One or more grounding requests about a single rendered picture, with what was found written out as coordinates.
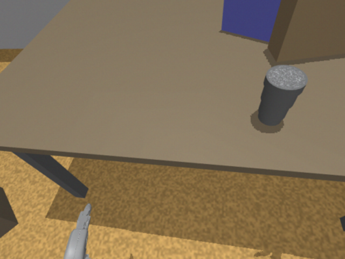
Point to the table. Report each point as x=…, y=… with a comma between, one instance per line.
x=159, y=82

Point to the left robot hand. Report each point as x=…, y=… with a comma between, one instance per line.
x=76, y=246

